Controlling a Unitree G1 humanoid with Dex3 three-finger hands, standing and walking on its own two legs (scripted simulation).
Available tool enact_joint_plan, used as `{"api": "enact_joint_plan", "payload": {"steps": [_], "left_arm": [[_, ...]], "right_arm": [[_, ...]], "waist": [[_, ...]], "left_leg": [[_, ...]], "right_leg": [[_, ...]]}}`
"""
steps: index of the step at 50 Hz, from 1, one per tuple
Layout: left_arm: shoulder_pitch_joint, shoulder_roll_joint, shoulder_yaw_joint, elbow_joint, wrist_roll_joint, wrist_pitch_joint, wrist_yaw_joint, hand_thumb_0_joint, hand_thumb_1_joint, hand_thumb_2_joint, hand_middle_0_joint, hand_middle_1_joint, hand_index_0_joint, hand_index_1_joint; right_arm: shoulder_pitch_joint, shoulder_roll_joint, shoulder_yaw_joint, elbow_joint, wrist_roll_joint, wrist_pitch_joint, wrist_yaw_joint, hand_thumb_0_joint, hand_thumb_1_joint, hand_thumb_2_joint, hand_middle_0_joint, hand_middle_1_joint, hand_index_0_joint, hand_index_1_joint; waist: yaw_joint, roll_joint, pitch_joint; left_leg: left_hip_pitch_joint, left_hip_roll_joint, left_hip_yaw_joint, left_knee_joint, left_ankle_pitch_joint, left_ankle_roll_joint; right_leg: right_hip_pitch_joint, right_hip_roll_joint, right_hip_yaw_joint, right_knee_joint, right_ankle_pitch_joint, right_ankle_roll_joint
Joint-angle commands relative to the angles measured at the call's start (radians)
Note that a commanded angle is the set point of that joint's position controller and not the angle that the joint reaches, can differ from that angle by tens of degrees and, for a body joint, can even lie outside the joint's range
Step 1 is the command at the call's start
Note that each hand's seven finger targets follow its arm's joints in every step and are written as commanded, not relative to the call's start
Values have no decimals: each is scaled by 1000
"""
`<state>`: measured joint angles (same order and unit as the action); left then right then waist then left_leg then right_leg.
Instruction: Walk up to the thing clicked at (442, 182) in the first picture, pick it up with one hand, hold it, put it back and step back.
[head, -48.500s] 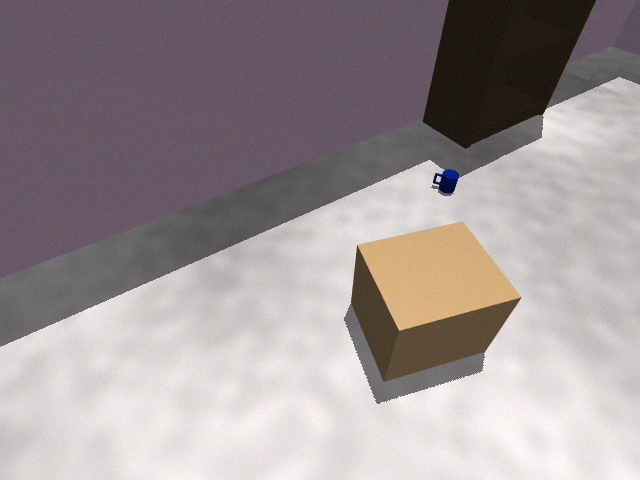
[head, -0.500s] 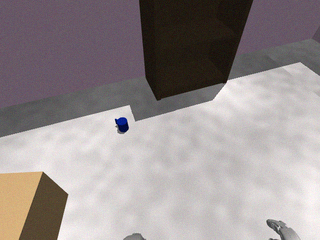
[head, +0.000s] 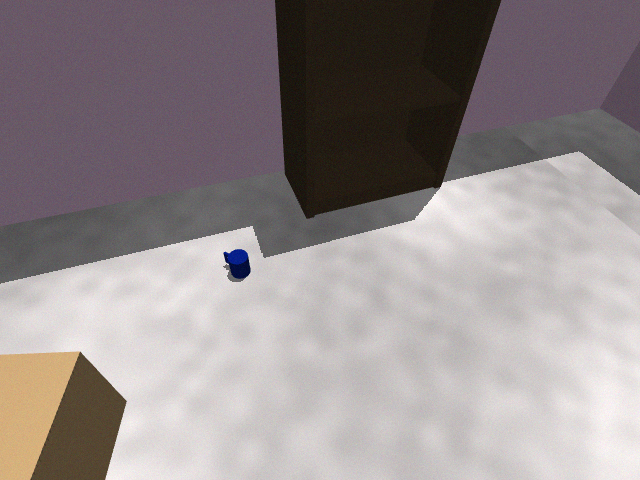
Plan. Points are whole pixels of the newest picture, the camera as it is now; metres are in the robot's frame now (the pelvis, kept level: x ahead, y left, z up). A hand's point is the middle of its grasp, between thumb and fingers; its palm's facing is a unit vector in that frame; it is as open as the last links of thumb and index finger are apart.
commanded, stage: step back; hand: left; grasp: from above
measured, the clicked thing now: (235, 262) +1.05 +0.29 -0.72
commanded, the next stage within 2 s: stand in 0.58 s
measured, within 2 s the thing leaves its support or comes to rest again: neither
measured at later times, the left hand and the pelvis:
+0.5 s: hand out of the picture +0.14 +0.28 -0.15, palm faces +0.04 -0.94 -0.35, open 7.4 cm; pelvis +0.06 +0.01 +0.00, yaw +2 degrees
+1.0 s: hand out of the picture +0.11 +0.25 -0.14, palm faces +0.00 -0.94 -0.34, open 7.4 cm; pelvis +0.03 +0.00 +0.02, yaw +1 degrees
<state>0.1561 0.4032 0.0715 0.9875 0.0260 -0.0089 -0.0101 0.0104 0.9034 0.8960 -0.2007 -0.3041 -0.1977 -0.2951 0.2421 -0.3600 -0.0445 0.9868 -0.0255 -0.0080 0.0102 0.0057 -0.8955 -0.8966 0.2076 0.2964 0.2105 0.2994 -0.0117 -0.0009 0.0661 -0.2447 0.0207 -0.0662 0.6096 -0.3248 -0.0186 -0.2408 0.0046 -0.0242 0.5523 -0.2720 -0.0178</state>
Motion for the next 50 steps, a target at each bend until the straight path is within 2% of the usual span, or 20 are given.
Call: {"api": "enact_joint_plan", "payload": {"steps": [1,2,3,5,7,10,11,12,13,14,16,18,21,27,29,35,37,42,47,50], "left_arm": [[61,303,76,-41,18,-38,19,0,900,900,-200,-300,-200,-300],[-30,305,75,-76,18,-37,16,0,900,900,-200,-300,-200,-300],[-85,276,71,-93,11,-38,15,0,900,900,-200,-300,-200,-300],[-75,224,51,-85,9,-44,16,0,900,900,-200,-300,-200,-300],[-94,223,43,-75,6,-43,12,0,900,900,-200,-300,-200,-300],[-116,192,21,-78,-10,-27,7,0,900,900,-200,-300,-200,-300],[-102,167,11,-85,-15,-24,8,0,900,900,-200,-300,-200,-300],[-85,132,2,-85,-28,-18,10,0,900,900,-200,-300,-200,-300],[-71,153,8,-62,-35,-9,13,0,900,900,-200,-300,-200,-300],[-64,157,7,-46,-31,-9,18,0,900,900,-200,-300,-200,-300],[-56,158,5,-27,-21,-23,20,0,900,900,-200,-300,-200,-300],[-33,187,10,-12,-22,-34,23,0,900,900,-200,-300,-200,-300],[-69,181,5,-15,-25,-27,27,0,900,900,-200,-300,-200,-300],[-91,174,0,2,-18,-22,32,0,900,900,-200,-300,-200,-300],[-83,136,-20,33,-26,-21,28,0,900,900,-200,-300,-200,-300],[-117,155,-26,48,-18,-27,24,0,900,900,-200,-300,-200,-300],[-124,155,-27,55,-18,-29,23,0,900,900,-200,-300,-200,-300],[-123,163,-25,71,-20,-36,21,0,900,900,-200,-300,-200,-300],[-126,163,-28,81,-18,-34,17,0,900,900,-200,-300,-200,-300],[-124,174,-26,83,-15,-33,17,0,900,900,-200,-300,-200,-300]], "right_arm": [[-97,-166,-37,-109,2,-18,-29,0,-900,-900,200,300,200,300],[-57,-217,-52,-84,-4,-20,-29,0,-900,-900,200,300,200,300],[-7,-230,-53,-67,-1,-25,-25,0,-900,-900,200,300,200,300],[-30,-196,-48,-50,3,-31,-17,0,-900,-900,200,300,200,300],[-24,-172,-41,-37,2,-39,-12,0,-900,-900,200,300,200,300],[25,-171,-50,-8,-5,-48,-19,0,-900,-900,200,300,200,300],[17,-197,-56,-7,-9,-51,-25,0,-900,-900,200,300,200,300],[-22,-234,-57,-20,-11,-55,-31,0,-900,-900,200,300,200,300],[-74,-278,-60,-31,-1,-52,-29,0,-900,-900,200,300,200,300],[-117,-282,-57,-33,0,-48,-27,0,-900,-900,200,300,200,300],[-153,-236,-42,-28,4,-42,-26,0,-900,-900,200,300,200,300],[-137,-213,-38,-24,12,-41,-32,0,-900,-900,200,300,200,300],[-135,-205,-40,-1,15,-37,-35,0,-900,-900,200,300,200,300],[-201,-198,-39,12,13,-29,-34,0,-900,-900,200,300,200,300],[-210,-188,-21,16,22,-28,-31,0,-900,-900,200,300,200,300],[-248,-182,-14,38,23,-23,-17,0,-900,-900,200,300,200,300],[-246,-184,-10,45,21,-21,-14,0,-900,-900,200,300,200,300],[-254,-181,-6,62,20,-26,-10,0,-900,-900,200,300,200,300],[-245,-184,-2,83,18,-23,-8,0,-900,-900,200,300,200,300],[-224,-177,-1,92,16,-23,-4,0,-900,-900,200,300,200,300]], "waist": [[89,-139,-47],[53,-108,11],[21,-97,37],[29,-96,35],[22,-139,5],[-17,-109,-53],[-9,-47,-82],[13,60,-110],[31,87,-106],[38,108,-88],[56,96,-117],[38,89,-167],[20,73,-205],[24,22,-186],[18,21,-156],[7,-15,-108],[5,-14,-92],[8,0,-119],[8,0,-60],[4,-11,-50]], "left_leg": [[-339,-54,-15,247,-248,24],[-261,-1,-27,291,-235,17],[-228,24,-30,259,-209,17],[-188,12,-19,166,-163,30],[-89,9,41,26,-70,26],[83,-14,53,-184,210,33],[140,48,-25,-195,331,52],[139,173,-187,-243,363,98],[65,241,-260,-238,316,186],[16,258,-257,-235,312,203],[46,184,-132,-176,477,129],[68,98,-25,-86,587,73],[119,96,-12,-98,619,64],[142,111,-14,-121,602,80],[150,113,-34,-166,565,70],[178,103,-25,-240,458,46],[171,102,-24,-269,378,40],[188,105,-17,-297,370,33],[131,92,-16,-335,204,22],[124,92,-20,-338,176,23]], "right_leg": [[178,-373,508,-342,-382,-184],[36,-423,536,-352,-417,-235],[15,-393,467,-320,-328,-229],[14,-306,304,-277,-103,-176],[4,-253,205,-210,76,-142],[-12,-178,89,-51,263,-69],[-41,-141,53,22,270,-40],[-62,-72,11,78,152,0],[-21,-30,16,77,-66,3],[33,-44,27,32,-117,-4],[101,-76,50,-75,68,-13],[154,-113,72,-66,337,-22],[160,-121,58,-42,393,-24],[136,-116,48,-63,374,-13],[142,-126,79,-126,385,-8],[140,-134,82,-220,344,1],[133,-133,87,-254,264,6],[167,-141,95,-276,267,6],[126,-137,109,-329,93,8],[107,-142,117,-343,22,1]]}}
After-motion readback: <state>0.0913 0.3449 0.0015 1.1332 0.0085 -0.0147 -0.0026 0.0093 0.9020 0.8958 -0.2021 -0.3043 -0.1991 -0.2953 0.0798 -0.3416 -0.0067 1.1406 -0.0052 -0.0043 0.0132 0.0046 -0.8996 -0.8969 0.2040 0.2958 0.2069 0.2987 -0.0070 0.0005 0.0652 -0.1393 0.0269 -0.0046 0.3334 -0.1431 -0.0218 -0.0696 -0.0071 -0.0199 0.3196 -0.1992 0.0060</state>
